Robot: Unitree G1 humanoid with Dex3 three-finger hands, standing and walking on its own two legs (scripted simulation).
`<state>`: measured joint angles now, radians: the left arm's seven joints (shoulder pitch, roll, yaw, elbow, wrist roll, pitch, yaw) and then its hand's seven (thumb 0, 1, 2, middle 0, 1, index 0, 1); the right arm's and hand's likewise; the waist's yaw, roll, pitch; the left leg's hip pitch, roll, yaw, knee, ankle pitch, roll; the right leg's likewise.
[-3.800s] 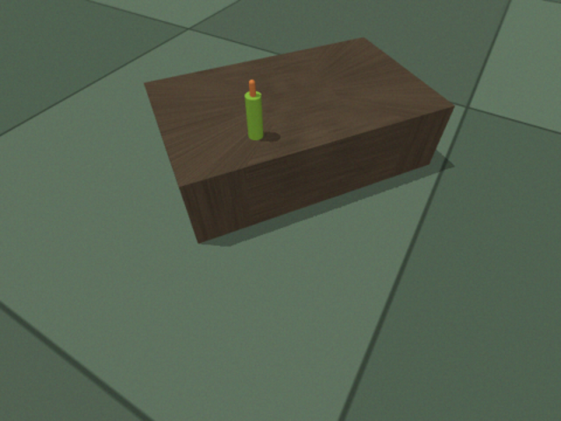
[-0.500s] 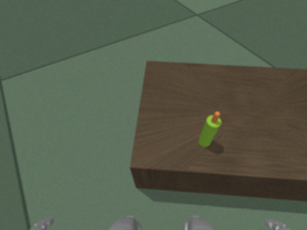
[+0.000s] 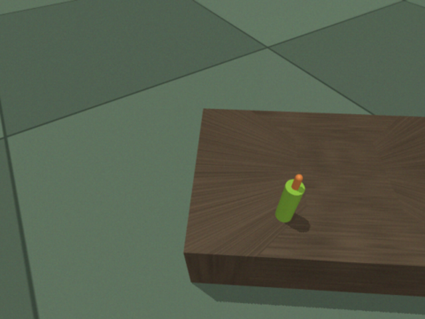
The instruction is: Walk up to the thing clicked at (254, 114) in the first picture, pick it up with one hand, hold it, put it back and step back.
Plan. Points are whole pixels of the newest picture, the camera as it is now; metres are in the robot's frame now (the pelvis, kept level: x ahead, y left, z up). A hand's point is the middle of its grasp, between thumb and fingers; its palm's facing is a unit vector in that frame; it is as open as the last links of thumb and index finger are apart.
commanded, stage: walk up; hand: right
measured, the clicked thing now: (290, 197) +0.53 -0.22 -0.29
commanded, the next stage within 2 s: stand in 1.16 s
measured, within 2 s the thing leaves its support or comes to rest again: neither
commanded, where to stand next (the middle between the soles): +0.07 +0.01 m, yaw -1 degrees
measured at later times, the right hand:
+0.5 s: hand out of the picture +0.11 -0.27 -0.14, palm faces +0.03 +0.94 -0.33, open 7.4 cm
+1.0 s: hand out of the picture +0.09 -0.25 -0.15, palm faces +0.04 +0.95 -0.32, open 7.4 cm
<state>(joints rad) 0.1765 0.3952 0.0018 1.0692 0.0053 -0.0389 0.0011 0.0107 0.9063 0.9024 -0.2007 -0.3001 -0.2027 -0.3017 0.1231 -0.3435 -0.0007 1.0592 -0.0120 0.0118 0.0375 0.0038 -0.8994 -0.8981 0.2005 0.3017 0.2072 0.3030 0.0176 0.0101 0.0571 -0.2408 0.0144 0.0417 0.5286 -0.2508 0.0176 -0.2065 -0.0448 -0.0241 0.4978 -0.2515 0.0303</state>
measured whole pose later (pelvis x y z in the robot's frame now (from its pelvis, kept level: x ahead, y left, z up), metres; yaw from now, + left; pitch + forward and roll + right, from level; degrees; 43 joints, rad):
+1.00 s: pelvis +0.02 +0.00 +0.01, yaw -2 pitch -3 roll +0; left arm 0.09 0.36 0.00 1.14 0.02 -0.02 0.01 0.01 0.91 0.90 -0.20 -0.30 -0.20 -0.30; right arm 0.09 -0.35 -0.03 1.14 -0.01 0.01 0.02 0.00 -0.90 -0.90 0.20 0.30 0.21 0.30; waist -0.01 0.00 0.06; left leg -0.11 0.01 0.08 0.36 -0.20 0.02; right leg -0.10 -0.05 0.01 0.35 -0.20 0.04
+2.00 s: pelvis +0.01 -0.01 +0.01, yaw -1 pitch -3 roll +0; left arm 0.11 0.36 0.00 1.13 0.01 -0.01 0.00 0.01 0.91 0.90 -0.20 -0.30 -0.20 -0.30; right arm 0.10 -0.34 -0.01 1.16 -0.01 0.00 0.01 0.00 -0.90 -0.90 0.20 0.30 0.21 0.30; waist -0.01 0.00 0.05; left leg -0.10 0.03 0.06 0.31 -0.15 0.00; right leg -0.09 -0.03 -0.01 0.30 -0.16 0.02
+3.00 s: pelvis +0.02 -0.01 +0.01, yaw -1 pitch -2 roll +0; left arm 0.12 0.35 0.00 1.12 0.01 -0.01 0.00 0.01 0.91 0.90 -0.20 -0.30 -0.20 -0.30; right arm 0.10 -0.35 0.00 1.14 -0.01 -0.01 0.01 0.00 -0.90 -0.90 0.20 0.30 0.21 0.30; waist 0.00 -0.01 0.05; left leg -0.11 0.02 0.05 0.31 -0.16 0.00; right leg -0.09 -0.03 -0.02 0.31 -0.17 0.02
